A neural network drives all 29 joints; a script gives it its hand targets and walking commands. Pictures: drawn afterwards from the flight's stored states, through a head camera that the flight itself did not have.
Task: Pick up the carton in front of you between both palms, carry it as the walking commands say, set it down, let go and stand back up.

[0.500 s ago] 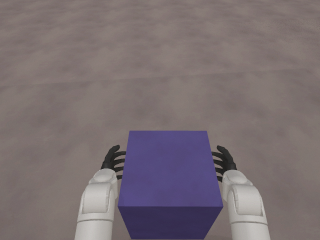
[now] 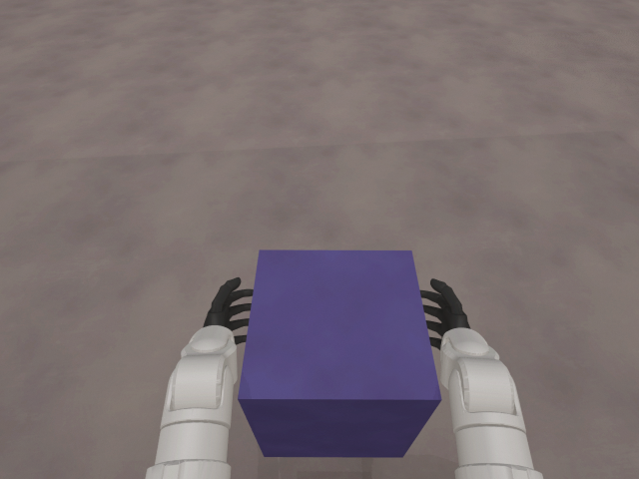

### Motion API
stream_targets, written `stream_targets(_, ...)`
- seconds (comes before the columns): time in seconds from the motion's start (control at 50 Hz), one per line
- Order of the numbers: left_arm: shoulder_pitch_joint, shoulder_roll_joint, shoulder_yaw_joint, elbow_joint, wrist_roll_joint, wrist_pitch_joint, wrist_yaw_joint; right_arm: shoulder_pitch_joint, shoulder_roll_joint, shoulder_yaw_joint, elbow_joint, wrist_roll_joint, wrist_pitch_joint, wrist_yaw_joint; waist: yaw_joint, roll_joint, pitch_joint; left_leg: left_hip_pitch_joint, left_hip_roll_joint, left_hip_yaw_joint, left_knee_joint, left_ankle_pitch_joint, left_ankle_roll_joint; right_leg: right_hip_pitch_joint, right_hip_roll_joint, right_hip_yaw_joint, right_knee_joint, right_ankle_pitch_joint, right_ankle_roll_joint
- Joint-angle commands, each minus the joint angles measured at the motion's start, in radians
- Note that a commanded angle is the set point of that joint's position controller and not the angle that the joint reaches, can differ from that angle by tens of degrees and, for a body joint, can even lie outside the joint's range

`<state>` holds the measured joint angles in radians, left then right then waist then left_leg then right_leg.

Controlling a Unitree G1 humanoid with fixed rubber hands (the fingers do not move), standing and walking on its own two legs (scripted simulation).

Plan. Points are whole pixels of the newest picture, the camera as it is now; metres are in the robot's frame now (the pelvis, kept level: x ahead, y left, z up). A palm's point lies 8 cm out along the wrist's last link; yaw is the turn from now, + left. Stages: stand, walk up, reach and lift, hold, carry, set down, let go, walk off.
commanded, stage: hold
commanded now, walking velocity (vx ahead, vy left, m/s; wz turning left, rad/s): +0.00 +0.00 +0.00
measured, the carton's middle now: (334, 358) +0.29 +0.00 -0.04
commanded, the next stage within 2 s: set down in 0.52 s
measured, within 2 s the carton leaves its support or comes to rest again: neither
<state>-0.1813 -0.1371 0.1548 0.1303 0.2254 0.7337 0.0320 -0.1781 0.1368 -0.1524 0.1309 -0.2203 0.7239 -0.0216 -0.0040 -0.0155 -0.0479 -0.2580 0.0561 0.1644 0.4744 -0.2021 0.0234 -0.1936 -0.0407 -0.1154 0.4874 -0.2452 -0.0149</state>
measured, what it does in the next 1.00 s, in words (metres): shifts its weight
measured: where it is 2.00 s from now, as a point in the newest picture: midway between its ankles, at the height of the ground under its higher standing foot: outside the picture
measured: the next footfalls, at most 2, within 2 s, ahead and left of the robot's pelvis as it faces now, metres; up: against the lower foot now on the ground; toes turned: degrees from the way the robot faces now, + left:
none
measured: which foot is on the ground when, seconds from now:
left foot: down 0.00-1.00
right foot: down 0.00-1.00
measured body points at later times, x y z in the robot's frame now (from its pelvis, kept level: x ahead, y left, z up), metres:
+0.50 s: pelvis -0.05 +0.02 +0.00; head -0.09 +0.03 +0.45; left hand +0.26 +0.15 +0.04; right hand +0.24 -0.15 +0.04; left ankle +0.02 +0.12 -0.74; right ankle -0.02 -0.10 -0.74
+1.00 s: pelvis -0.06 +0.01 -0.03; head +0.02 +0.02 +0.42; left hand +0.31 +0.15 -0.05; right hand +0.30 -0.15 -0.04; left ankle +0.02 +0.12 -0.74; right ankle -0.02 -0.10 -0.74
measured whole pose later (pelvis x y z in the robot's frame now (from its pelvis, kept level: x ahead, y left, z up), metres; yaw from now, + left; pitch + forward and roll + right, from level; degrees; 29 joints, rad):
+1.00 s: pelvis -0.06 +0.01 -0.03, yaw -6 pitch +4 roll +0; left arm -0.57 -0.17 0.53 0.58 0.45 0.40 -0.06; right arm -0.59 0.21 -0.53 0.61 -0.46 0.38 0.04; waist 0.04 -0.03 0.10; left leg -0.53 -0.03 -0.02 0.71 -0.24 0.01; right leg -0.51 0.04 0.04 0.74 -0.30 -0.01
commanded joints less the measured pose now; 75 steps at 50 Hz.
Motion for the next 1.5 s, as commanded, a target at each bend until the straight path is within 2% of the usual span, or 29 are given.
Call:
stream_targets(0.0,-0.351,-0.839,-0.517,-0.117,-0.206,-0.04,-0.22,-0.354,0.847,0.505,-0.079,0.201,-0.035,0.209,0.015,0.021,-0.221,0.319,-0.125,-0.255,-0.076,0.462,0.008,0.116,0.1,0.234,-0.105,0.517,-0.005)
stream_targets(0.02,-0.404,-0.837,-0.53,-0.117,-0.222,-0.042,-0.225,-0.337,0.829,0.473,-0.059,0.178,-0.043,0.199,-0.027,-0.018,-0.199,0.3,-0.131,-0.256,-0.083,0.426,-0.002,0.154,0.111,0.223,-0.133,0.438,-0.009)
stream_targets(0.04,-0.404,-0.838,-0.539,-0.114,-0.228,-0.047,-0.226,-0.368,0.835,0.477,-0.061,0.179,-0.048,0.2,-0.007,-0.01,-0.191,0.306,-0.143,-0.252,-0.084,0.409,-0.009,0.148,0.11,0.222,-0.136,0.452,-0.004)
stream_targets(0.06,-0.409,-0.849,-0.552,-0.117,-0.239,-0.052,-0.226,-0.369,0.846,0.484,-0.056,0.182,-0.052,0.199,-0.018,-0.007,-0.195,0.309,-0.15,-0.254,-0.086,0.419,-0.014,0.157,0.112,0.226,-0.137,0.478,-0.001)
stream_targets(0.08,-0.404,-0.844,-0.542,-0.112,-0.232,-0.055,-0.223,-0.377,0.855,0.49,-0.058,0.192,-0.056,0.201,-0.008,-0.008,-0.21,0.326,-0.15,-0.254,-0.089,0.404,-0.01,0.16,0.112,0.231,-0.138,0.475,0.002)
stream_targets(0.16,-0.394,-0.85,-0.5,-0.063,-0.195,-0.057,-0.22,-0.409,0.855,0.497,-0.042,0.197,-0.053,0.217,0.014,0.004,-0.177,0.318,-0.151,-0.247,-0.109,0.281,0.0,0.132,0.109,0.224,-0.157,0.333,0.005)
stream_targets(0.26,-0.446,-0.878,-0.481,-0.013,-0.183,-0.053,-0.236,-0.468,0.883,0.465,0.013,0.188,-0.051,0.241,0.01,0.003,-0.115,0.316,-0.137,-0.245,-0.122,0.127,0.01,0.046,0.104,0.214,-0.178,0.125,-0.009)
stream_targets(0.4,-0.55,-0.938,-0.48,0.044,-0.195,-0.053,-0.282,-0.534,0.943,0.421,0.102,0.171,-0.057,0.27,-0.009,-0.01,-0.098,0.306,-0.129,-0.239,-0.121,-0.034,0.007,-0.018,0.089,0.209,-0.197,-0.066,-0.034)
stream_targets(0.52,-0.627,-0.987,-0.464,0.117,-0.198,-0.055,-0.313,-0.618,0.976,0.395,0.173,0.17,-0.065,0.3,-0.007,0.011,-0.098,0.274,-0.118,-0.262,-0.14,-0.168,-0.001,-0.021,0.091,0.199,-0.18,-0.139,-0.041)
stream_targets(0.58,-0.705,-1.009,-0.405,0.192,-0.18,-0.062,-0.312,-0.723,0.958,0.348,0.242,0.151,-0.081,0.32,0.011,0.051,-0.072,0.196,-0.093,-0.3,-0.172,-0.311,0.0,0.011,0.107,0.187,-0.124,-0.157,-0.033)
stream_targets(0.62,-0.751,-1.011,-0.346,0.271,-0.154,-0.072,-0.307,-0.786,0.945,0.296,0.307,0.129,-0.1,0.329,0.019,0.074,-0.048,0.16,-0.084,-0.315,-0.179,-0.358,0.0,0.009,0.112,0.189,-0.09,-0.154,-0.032)
stream_targets(0.68,-0.82,-0.969,-0.224,0.393,-0.083,-0.099,-0.29,-0.863,0.917,0.191,0.413,0.07,-0.128,0.318,0.022,0.063,-0.013,0.163,-0.086,-0.305,-0.146,-0.359,0.001,-0.04,0.111,0.194,-0.07,-0.184,-0.028)
stream_targets(0.76,-0.871,-0.847,-0.035,0.498,0.024,-0.144,-0.254,-0.913,0.831,0.02,0.522,-0.043,-0.166,0.265,0.038,0.019,0.028,0.125,-0.101,-0.279,-0.068,-0.318,0.002,-0.122,0.11,0.191,-0.042,-0.229,-0.026)
stream_targets(0.82,-0.857,-0.742,0.077,0.53,0.097,-0.191,-0.233,-0.891,0.751,-0.085,0.558,-0.124,-0.21,0.225,0.039,-0.009,0.025,0.077,-0.118,-0.249,0.006,-0.248,0.008,-0.213,0.113,0.193,-0.012,-0.235,-0.023)
stream_targets(0.88,-0.817,-0.644,0.125,0.523,0.134,-0.266,-0.22,-0.842,0.682,-0.129,0.557,-0.164,-0.281,0.197,0.04,-0.019,-0.037,-0.025,-0.13,-0.227,0.086,-0.112,0.009,-0.286,0.13,0.19,0.056,-0.14,-0.015)
stream_targets(0.94,-0.792,-0.623,0.082,0.505,0.123,-0.368,-0.216,-0.807,0.681,-0.097,0.549,-0.144,-0.38,0.179,0.04,-0.007,-0.139,-0.12,-0.15,-0.223,0.163,0.022,0.002,-0.351,0.145,0.191,0.133,-0.022,-0.005)
stream_targets(1.0,-0.807,-0.666,-0.009,0.493,0.083,-0.471,-0.226,-0.821,0.734,-0.008,0.542,-0.086,-0.483,0.169,0.044,0.009,-0.279,-0.2,-0.167,-0.22,0.252,0.105,-0.006,-0.412,0.155,0.192,0.217,0.065,0.005)
stream_targets(1.1,-0.882,-0.768,-0.207,0.448,-0.015,-0.595,-0.246,-0.884,0.862,0.236,0.482,0.023,-0.608,0.147,0.062,0.007,-0.678,-0.317,-0.182,-0.215,0.444,0.262,-0.014,-0.479,0.17,0.205,0.394,0.226,0.023)
stream_targets(1.18,-0.883,-0.8,-0.338,0.392,-0.089,-0.62,-0.247,-0.904,0.901,0.4,0.387,0.098,-0.637,0.123,0.082,0.002,-0.993,-0.397,-0.19,-0.208,0.577,0.379,-0.029,-0.538,0.182,0.205,0.528,0.355,0.04)
stream_targets(1.22,-0.866,-0.812,-0.366,0.383,-0.109,-0.608,-0.245,-0.897,0.905,0.436,0.37,0.116,-0.625,0.117,0.087,-0.002,-1.041,-0.448,-0.192,-0.203,0.615,0.368,-0.037,-0.604,0.189,0.197,0.57,0.341,0.046)
stream_targets(1.26,-0.86,-0.814,-0.362,0.393,-0.113,-0.586,-0.246,-0.894,0.899,0.433,0.382,0.116,-0.602,0.117,0.084,-0.004,-1.007,-0.516,-0.193,-0.2,0.635,0.298,-0.041,-0.691,0.195,0.186,0.593,0.265,0.048)
stream_targets(1.36,-0.911,-0.806,-0.299,0.459,-0.101,-0.53,-0.252,-0.94,0.88,0.352,0.463,0.095,-0.549,0.131,0.081,-0.003,-0.87,-0.697,-0.193,-0.193,0.685,0.107,-0.036,-0.903,0.205,0.166,0.649,0.053,0.04)
stream_targets(1.48,-0.992,-0.792,-0.228,0.525,-0.084,-0.514,-0.233,-1.039,0.842,0.27,0.533,0.081,-0.541,0.128,0.088,-0.002,-0.871,-0.808,-0.199,-0.188,0.781,0.068,-0.04,-1.085,0.219,0.148,0.755,-0.021,0.033)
